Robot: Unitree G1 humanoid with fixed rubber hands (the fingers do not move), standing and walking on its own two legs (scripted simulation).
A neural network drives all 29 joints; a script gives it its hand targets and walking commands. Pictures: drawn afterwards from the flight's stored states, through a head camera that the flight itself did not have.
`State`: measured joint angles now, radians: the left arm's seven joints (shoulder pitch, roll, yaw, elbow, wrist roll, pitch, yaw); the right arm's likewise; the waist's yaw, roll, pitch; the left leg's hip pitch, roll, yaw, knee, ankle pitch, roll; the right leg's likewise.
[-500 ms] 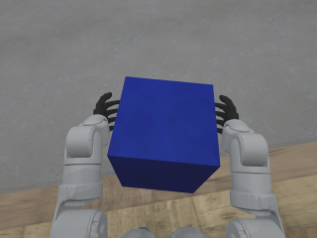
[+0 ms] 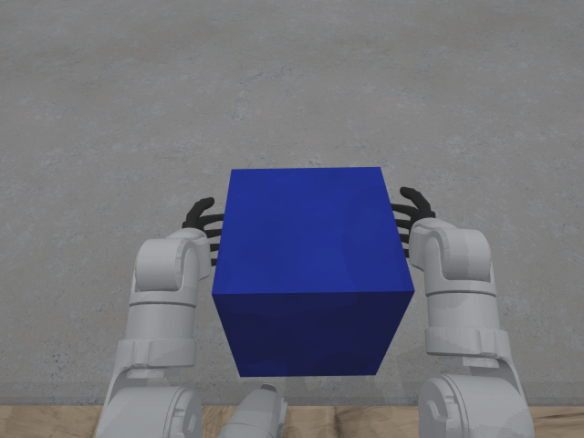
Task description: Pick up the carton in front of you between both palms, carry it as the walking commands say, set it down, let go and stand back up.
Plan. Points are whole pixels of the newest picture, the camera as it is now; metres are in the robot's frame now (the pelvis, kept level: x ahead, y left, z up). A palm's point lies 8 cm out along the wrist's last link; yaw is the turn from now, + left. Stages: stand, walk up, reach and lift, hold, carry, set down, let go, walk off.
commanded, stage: carry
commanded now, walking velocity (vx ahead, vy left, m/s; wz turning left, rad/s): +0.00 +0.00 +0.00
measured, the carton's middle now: (306, 277) +0.34 +0.05 -0.01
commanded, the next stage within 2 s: none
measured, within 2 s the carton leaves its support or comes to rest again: neither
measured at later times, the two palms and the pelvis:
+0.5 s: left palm (322, 120) +0.83 +0.06 -0.12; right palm (445, 131) +0.82 -0.24 -0.12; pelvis +0.46 -0.04 -0.22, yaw -1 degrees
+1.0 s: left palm (329, 66) +1.08 +0.07 -0.12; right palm (434, 76) +1.06 -0.23 -0.13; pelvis +0.72 -0.07 -0.22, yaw +0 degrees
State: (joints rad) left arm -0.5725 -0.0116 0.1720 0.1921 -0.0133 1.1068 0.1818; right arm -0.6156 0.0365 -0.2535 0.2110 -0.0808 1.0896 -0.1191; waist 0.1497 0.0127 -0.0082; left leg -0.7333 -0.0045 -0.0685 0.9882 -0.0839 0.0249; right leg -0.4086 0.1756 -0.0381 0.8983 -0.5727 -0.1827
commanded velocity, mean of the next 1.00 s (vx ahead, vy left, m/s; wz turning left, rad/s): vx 0.00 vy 0.00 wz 0.00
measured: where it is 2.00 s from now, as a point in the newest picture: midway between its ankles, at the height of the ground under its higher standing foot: (354, 249)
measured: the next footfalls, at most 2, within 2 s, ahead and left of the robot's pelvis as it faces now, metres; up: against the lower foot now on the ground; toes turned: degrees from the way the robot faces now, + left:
left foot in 0.14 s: +0.24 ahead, +0.07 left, -0.13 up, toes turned -2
right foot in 0.44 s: +0.59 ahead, -0.10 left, -0.27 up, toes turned -1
